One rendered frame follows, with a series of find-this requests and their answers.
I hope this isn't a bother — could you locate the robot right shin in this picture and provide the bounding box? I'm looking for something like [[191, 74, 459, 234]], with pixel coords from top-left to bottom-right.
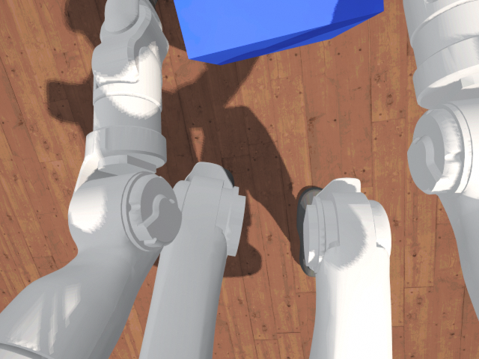
[[309, 178, 391, 270]]

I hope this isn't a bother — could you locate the robot right upper arm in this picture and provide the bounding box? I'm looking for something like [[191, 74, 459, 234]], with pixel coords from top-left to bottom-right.
[[407, 98, 479, 321]]

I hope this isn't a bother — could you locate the robot left foot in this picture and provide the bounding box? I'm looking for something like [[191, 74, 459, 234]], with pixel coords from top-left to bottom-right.
[[224, 168, 234, 187]]

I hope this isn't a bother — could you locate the robot left upper arm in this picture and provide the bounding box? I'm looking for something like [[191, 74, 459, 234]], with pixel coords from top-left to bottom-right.
[[0, 171, 182, 359]]

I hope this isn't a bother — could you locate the robot right forearm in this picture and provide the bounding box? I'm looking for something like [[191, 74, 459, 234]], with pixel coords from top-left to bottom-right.
[[403, 0, 479, 110]]

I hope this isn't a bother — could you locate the carton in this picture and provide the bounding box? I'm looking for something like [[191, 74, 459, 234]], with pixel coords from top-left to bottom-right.
[[174, 0, 384, 65]]

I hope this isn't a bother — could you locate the robot left forearm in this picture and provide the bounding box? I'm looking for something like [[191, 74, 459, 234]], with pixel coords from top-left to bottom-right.
[[73, 0, 169, 194]]

